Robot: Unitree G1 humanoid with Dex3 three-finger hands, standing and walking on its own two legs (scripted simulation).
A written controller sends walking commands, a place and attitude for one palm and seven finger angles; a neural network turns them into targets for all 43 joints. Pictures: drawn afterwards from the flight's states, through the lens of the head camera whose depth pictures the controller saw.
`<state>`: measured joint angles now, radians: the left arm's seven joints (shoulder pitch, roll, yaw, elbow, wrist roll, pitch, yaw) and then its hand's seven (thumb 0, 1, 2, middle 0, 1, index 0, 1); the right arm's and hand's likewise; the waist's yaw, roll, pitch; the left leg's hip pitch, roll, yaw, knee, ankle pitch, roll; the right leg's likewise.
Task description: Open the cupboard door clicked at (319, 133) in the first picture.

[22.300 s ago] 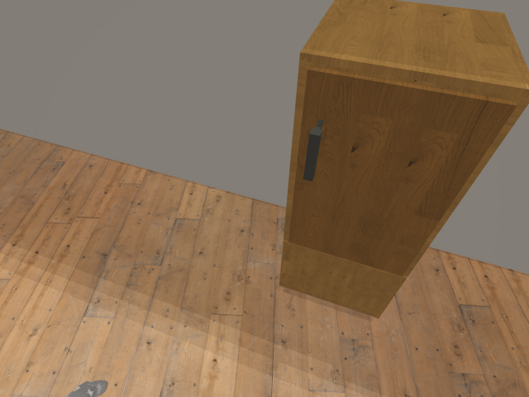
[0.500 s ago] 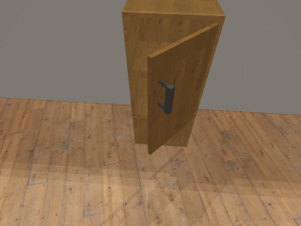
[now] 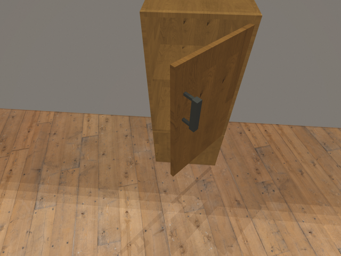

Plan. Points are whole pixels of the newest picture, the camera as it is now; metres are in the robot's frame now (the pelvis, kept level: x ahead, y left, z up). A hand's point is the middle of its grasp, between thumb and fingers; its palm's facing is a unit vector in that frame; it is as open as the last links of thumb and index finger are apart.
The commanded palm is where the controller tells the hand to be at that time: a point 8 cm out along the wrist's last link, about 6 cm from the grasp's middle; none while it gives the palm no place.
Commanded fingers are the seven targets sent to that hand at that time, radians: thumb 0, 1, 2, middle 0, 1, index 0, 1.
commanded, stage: look to check the result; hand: left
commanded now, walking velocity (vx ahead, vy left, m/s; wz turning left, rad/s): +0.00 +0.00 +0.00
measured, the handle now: (190, 112) +0.53 -0.03 +0.01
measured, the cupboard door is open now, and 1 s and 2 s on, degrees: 47 47 47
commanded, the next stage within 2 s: walk to a spot facing it in 0.22 s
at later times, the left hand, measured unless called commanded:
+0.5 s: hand out of the picture +0.00 +0.15 -0.18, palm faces +0.04 -0.98 -0.17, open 7.4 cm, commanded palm none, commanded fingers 0.00 0.90 0.90 -0.20 -0.30 -0.20 -0.30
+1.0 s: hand out of the picture +0.09 +0.14 -0.16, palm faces -0.18 -0.94 -0.30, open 7.4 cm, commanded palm none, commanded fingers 0.00 0.90 0.90 -0.20 -0.30 -0.20 -0.30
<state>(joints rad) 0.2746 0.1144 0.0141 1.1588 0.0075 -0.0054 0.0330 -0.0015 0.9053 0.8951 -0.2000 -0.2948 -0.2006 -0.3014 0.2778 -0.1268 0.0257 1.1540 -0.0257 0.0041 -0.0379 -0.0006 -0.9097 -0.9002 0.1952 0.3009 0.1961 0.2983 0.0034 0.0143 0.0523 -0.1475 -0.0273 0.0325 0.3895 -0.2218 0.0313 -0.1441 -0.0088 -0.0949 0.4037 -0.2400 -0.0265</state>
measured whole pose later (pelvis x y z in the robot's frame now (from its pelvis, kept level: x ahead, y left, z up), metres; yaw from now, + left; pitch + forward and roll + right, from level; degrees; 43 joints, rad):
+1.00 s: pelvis +0.00 -0.05 +0.00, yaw -16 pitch +1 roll +3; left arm 0.22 0.18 0.08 0.96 0.02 0.02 0.02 0.00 0.90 0.89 -0.20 -0.30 -0.20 -0.30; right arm 0.09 -0.24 -0.06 0.93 -0.02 0.07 -0.03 0.00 -0.91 -0.90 0.20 0.30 0.20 0.30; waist 0.03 0.02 0.11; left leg -0.46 0.03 -0.02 1.09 -0.38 -0.06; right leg -0.24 0.10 0.07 0.46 -0.23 -0.11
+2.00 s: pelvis +0.04 -0.04 -0.01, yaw -52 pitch +0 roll +0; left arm 0.11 0.21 0.05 0.87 0.03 0.04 0.00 0.00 0.90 0.89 -0.20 -0.30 -0.20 -0.30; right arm 0.21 -0.25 -0.05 0.91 -0.02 0.07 -0.02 0.00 -0.91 -0.90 0.20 0.30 0.20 0.30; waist -0.03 0.01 0.12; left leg -0.47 0.08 0.02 1.06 -0.41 -0.08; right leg -0.29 0.04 0.03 0.54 -0.25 -0.04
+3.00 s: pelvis +0.08 -0.26 -0.01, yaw -84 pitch +1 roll -1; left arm 0.32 0.17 0.06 1.03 0.02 -0.05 -0.01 0.00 0.91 0.89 -0.20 -0.30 -0.20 -0.30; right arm 0.13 -0.19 -0.05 0.92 -0.03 -0.01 0.02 0.00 -0.91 -0.90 0.19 0.30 0.20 0.30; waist 0.03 0.00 0.07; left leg -0.54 0.09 0.05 0.76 -0.22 -0.06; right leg -0.02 0.07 0.00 0.34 -0.33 -0.06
